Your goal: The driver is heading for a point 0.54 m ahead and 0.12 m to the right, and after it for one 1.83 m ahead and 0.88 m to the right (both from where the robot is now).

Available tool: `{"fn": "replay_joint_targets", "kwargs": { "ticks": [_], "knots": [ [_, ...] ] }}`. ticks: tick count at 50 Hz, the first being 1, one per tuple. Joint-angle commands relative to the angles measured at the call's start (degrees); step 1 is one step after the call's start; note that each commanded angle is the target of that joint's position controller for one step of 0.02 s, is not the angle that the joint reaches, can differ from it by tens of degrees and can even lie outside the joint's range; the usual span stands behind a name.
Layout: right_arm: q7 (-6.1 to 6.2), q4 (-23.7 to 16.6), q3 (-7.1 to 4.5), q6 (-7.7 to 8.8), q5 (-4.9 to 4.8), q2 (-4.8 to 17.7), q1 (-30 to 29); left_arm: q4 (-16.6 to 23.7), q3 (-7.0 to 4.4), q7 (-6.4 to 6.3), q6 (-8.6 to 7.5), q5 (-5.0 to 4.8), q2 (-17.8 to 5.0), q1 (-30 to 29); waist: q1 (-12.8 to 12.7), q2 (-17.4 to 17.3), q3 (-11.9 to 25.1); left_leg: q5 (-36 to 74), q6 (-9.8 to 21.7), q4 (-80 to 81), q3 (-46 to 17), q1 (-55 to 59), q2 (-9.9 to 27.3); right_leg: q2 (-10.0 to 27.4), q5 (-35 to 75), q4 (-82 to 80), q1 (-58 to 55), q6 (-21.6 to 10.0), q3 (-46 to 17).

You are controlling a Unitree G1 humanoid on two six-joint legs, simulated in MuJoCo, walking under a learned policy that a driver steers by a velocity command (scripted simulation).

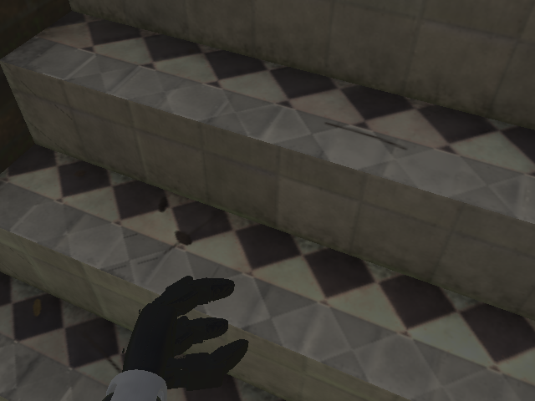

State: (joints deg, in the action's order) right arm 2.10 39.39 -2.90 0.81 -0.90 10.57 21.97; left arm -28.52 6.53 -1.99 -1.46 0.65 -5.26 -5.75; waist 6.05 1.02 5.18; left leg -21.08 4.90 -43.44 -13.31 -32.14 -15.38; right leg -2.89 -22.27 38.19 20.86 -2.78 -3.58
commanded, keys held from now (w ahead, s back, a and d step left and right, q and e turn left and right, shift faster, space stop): w+q+shift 0.02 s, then w+shift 0.50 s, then w+e+shift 0.48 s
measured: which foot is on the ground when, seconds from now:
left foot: up 0.00-0.42, down 0.44-0.82, up 0.84-1.00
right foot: down 0.00-0.44, up 0.46-0.84, down 0.86-1.00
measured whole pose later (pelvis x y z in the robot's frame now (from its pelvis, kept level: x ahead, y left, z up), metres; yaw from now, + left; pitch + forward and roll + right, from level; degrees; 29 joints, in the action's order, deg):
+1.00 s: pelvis +0.25 +0.13 +0.13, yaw -3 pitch +1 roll +1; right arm 4.9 28.6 -2.6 1.5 0.0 17.0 -0.7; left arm -32.6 -0.8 3.1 -0.4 1.0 -17.2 16.4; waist -7.9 6.5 2.3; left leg -24.6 -0.4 -94.0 -3.2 -37.2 -0.7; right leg -3.9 -37.3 75.2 36.2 -5.9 4.0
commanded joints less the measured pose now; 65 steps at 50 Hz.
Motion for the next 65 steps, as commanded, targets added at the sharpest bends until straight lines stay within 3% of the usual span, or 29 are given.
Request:
{"fn": "replay_joint_targets", "kwargs": {
  "ticks": [1, 2, 3, 6, 15, 19, 22, 23, 24, 25, 29, 33, 35, 37, 39, 42, 44, 46, 49, 52, 54, 55, 56, 58, 59, 60, 61, 62, 65],
  "knots": [
    [-4.92, -8.71, 0.82, 3.87, -3.10, 0.64, -3.76, -3.51, -4.54, 0.28, -2.12, 2.59, -8.47, 4.81, -2.39, 14.87, 5.24, -11.64, -1.11, -52.43, -1.77, -30.95, 3.83, 25.19, 41.91, -4.18, -27.47, -9.36, -17.47],
    [-5.02, -9.45, 1.62, 3.53, -2.34, 3.08, -0.74, -2.53, -5.78, 0.18, -4.36, 1.50, -11.35, 2.73, 0.41, 15.08, 8.39, -2.93, -2.55, -63.43, 1.18, -36.03, 16.01, 32.54, 9.01, -11.29, -22.79, -13.26, -31.02],
    [-4.41, -9.30, 1.76, 2.51, -0.72, 4.20, -4.05, -1.60, -5.87, -0.01, -4.81, 0.29, -8.40, 2.88, -2.08, 6.22, 3.46, 3.16, -4.24, -65.71, 5.05, -37.16, 17.20, 27.13, -6.74, -14.82, -19.58, -11.63, -26.66],
    [-3.53, -12.92, 5.16, 2.57, 0.09, 0.52, -16.14, -7.85, -8.21, -1.23, -2.42, 1.86, -12.24, 19.43, -7.62, -6.24, -7.84, 10.29, -8.36, -58.96, 5.17, -45.16, 18.34, 17.51, -4.19, -17.69, -14.60, -12.02, -18.88],
    [-4.75, -18.52, 8.43, 1.56, -2.02, 0.24, -28.41, -16.69, -8.62, -0.16, -4.94, -0.88, -14.60, 28.01, -9.92, 0.34, -6.74, 8.08, -6.22, -14.91, 18.77, -9.77, 23.61, 18.55, 15.00, -35.15, -6.16, -9.76, -3.49],
    [-5.42, -16.53, 2.98, 3.79, 0.18, 9.85, -16.11, -20.11, -9.83, 0.63, -4.75, 0.79, -24.64, 26.20, -0.22, 10.03, -1.99, 12.06, -0.05, 11.85, 19.99, 12.72, 14.39, 16.73, 82.23, -21.82, -26.48, -9.42, 4.09],
    [-4.81, -5.88, -0.65, 0.80, 0.30, 13.37, 4.76, -13.02, -8.82, -0.25, -3.77, 0.38, -20.00, 19.98, 6.50, 7.86, 2.86, 29.03, -0.28, 21.11, 11.06, 45.36, 21.28, 10.90, 48.96, 17.17, 0.29, -6.17, 4.83],
    [-4.62, -3.17, 0.22, -0.78, 2.19, 13.04, 5.73, -9.19, -6.27, 1.27, -5.31, 0.52, -9.57, 14.41, 2.06, -7.04, 2.29, 59.23, -3.24, 9.86, 5.30, 50.46, 26.43, 0.29, -3.13, 49.60, 21.90, -3.15, 5.49],
    [-2.80, -3.59, 0.36, 0.14, 5.92, 12.24, 3.24, -8.55, -5.43, 2.72, -7.64, -1.27, -5.67, 23.71, -2.48, -16.37, 16.26, 66.82, 6.13, 6.92, -10.01, 57.85, 38.59, -2.80, -3.35, 84.11, 39.39, -3.11, -9.10],
    [-2.49, -1.25, 0.69, 0.29, 6.85, 9.57, 5.50, -8.12, -5.02, 3.74, -8.53, -2.21, -5.61, 21.26, 0.08, -12.22, 19.13, 45.74, 10.08, 12.98, -14.47, 56.23, 40.58, -2.98, -5.37, 103.37, 49.98, -2.50, -8.51],
    [-2.94, 4.42, 4.87, 1.06, 3.45, -0.57, -5.56, 1.68, 1.02, 5.73, -5.44, -2.84, 7.00, 14.51, -11.53, -5.18, 0.20, 14.28, 4.37, 18.82, -2.19, 28.46, 38.31, 1.47, -8.45, 123.91, 69.56, -2.00, -8.63],
    [-2.59, 2.52, 7.69, 2.77, 6.34, 2.89, -19.28, 3.48, -0.52, 1.73, -0.57, -3.72, -6.61, 12.19, -17.29, 0.28, -8.65, 28.08, -2.41, 34.90, 21.87, -17.81, 26.71, -0.70, 12.71, 92.31, 35.00, 0.89, 2.43],
    [1.96, 10.76, 5.83, 2.31, 2.86, 8.41, -0.48, 8.17, -1.73, 2.52, 2.39, 1.88, -5.95, 10.95, -16.10, 3.67, -5.54, 90.33, -5.24, 22.80, 17.65, 12.16, 34.07, -1.57, -4.49, 98.72, 46.58, 2.08, 4.56],
    [4.98, 7.75, 3.94, 1.27, 2.08, 13.48, -10.24, 4.64, -4.12, 3.72, 4.64, -0.01, -8.66, 19.54, -24.05, -3.16, 5.45, 109.18, -5.32, 23.31, 28.59, 18.72, 30.82, -1.64, -3.06, 80.51, 26.97, -2.37, 4.71],
    [6.01, 3.06, -0.29, 2.67, 2.07, 24.66, -15.98, 3.17, -5.46, 4.86, 7.59, 1.46, -11.76, 23.53, -26.29, -12.17, 9.73, 131.29, 3.44, 24.19, 26.53, 23.49, 39.19, 0.14, -14.18, 60.40, 9.52, -1.99, 11.22],
    [6.70, -1.56, -2.80, 0.39, -0.45, 20.47, -19.62, 3.27, -8.90, 6.31, 8.50, 0.78, -15.96, 18.27, -24.11, -5.44, -4.83, 73.64, 7.40, 5.57, 19.39, 31.97, 35.61, 0.09, -26.71, 23.54, 15.18, -9.41, -1.99],
    [6.74, -13.73, -0.97, -1.42, -3.54, 7.34, -26.07, 1.13, -5.26, 7.71, 2.41, 2.49, -9.63, 16.17, -13.54, 15.13, -18.33, -5.79, -0.16, -36.75, 17.15, 3.04, 11.30, 1.04, 1.10, -1.55, 16.27, -19.85, -26.86],
    [4.54, -15.53, 0.94, -0.40, -2.37, 1.86, -16.93, 5.09, -3.89, 7.00, -2.96, 1.95, -6.40, 5.16, -3.23, 14.73, -18.12, -20.30, -5.93, -61.90, 6.38, -10.60, 9.88, 7.44, 16.04, 0.82, 23.79, -20.42, -32.46],
    [1.74, -2.17, -0.81, -0.90, 1.99, 8.84, 12.51, 10.68, -4.57, 4.65, -2.53, -0.67, -8.34, -10.63, 9.04, -2.53, -2.60, -3.95, -7.49, -58.00, 10.61, 3.79, 15.03, 12.06, 24.93, 19.01, 29.83, -11.97, -20.34],
    [-0.40, -1.38, 1.88, -0.38, 6.36, 8.30, 2.14, 8.64, -4.23, 3.86, -2.62, 0.17, -8.43, 3.22, -1.65, -5.22, 2.97, 14.79, 0.00, -0.55, 24.59, 19.17, 15.17, 0.07, 29.38, 25.35, 19.02, -3.26, -1.75],
    [-0.94, 1.85, 2.05, 0.74, 2.47, 6.34, 1.85, 10.43, -3.12, 4.75, -1.31, 2.05, -6.70, 5.46, -2.60, -14.10, 0.79, 42.97, 5.22, 28.94, 19.28, 28.66, 21.50, -1.40, -4.40, 50.87, 19.42, -4.83, -0.81],
    [-1.69, 1.87, 2.62, 2.61, 4.32, 7.08, -6.54, 13.05, -2.35, 6.66, -1.81, 3.05, -8.18, 0.75, -6.08, -17.26, -5.06, 72.21, 3.69, 38.65, 23.71, 15.20, 21.14, -4.38, -10.27, 54.24, 5.76, -3.09, 6.14],
    [-1.64, -1.37, 3.61, 3.70, 4.30, 7.83, -20.78, 14.36, -4.32, 7.93, -1.27, 0.55, -14.75, 5.69, -16.98, -14.68, -12.21, 75.07, 2.92, 46.39, 23.76, 10.65, 21.07, -4.26, -12.44, 44.29, 2.64, -3.98, 1.53],
    [-0.51, -2.02, 1.76, 3.36, 5.27, 16.55, -23.89, 16.66, -3.80, 8.85, -0.51, 1.14, -14.52, 4.22, -20.79, -8.16, -4.13, 122.41, -1.90, 32.58, 20.40, 26.32, 25.48, -5.95, -16.03, 34.78, 5.36, -3.30, 4.58],
    [0.59, -1.86, -1.80, 3.64, 3.44, 23.19, -18.10, 14.18, -2.04, 7.34, -1.75, 1.88, -13.14, 9.48, -15.91, -15.40, 6.20, 141.09, 0.40, 4.93, 14.83, 40.18, 27.42, -2.40, -19.24, 11.79, 9.51, -3.55, 0.55],
    [2.17, -3.58, -2.58, 2.13, 0.53, 21.49, -14.29, 8.14, -3.99, 6.92, -2.51, 2.27, -14.20, 15.73, -16.23, -2.31, 18.04, 114.16, 0.70, -5.17, 12.56, 33.78, 25.85, -3.04, 1.28, 8.75, -3.32, -5.58, -6.95],
    [2.09, -6.36, -1.89, 0.35, 0.13, 16.36, -13.78, 5.38, -6.24, 7.42, -2.76, 4.26, -16.88, 10.53, -12.56, 21.66, 21.27, 57.66, -1.50, -12.11, 14.37, 16.26, 16.50, -4.32, 13.74, 8.29, -15.60, -8.90, -15.12],
    [0.89, -7.15, -1.67, 0.87, -0.56, 13.44, -10.93, 7.33, -6.57, 7.10, -2.33, 2.74, -16.16, 1.02, -6.04, 29.12, 17.89, 12.88, -5.37, -21.98, 12.03, 0.84, 13.27, 0.07, 37.96, 5.44, -23.96, -14.20, -20.45],
    [-2.91, -13.41, 0.42, 4.13, 3.05, 13.54, -18.62, 4.29, -5.74, 3.02, -3.08, -0.25, -10.90, 11.55, -10.59, 12.87, 8.38, -18.14, -9.07, -62.12, 13.74, -22.03, 9.44, 9.20, 66.82, 15.45, -20.46, -15.28, -27.95]
  ]
}}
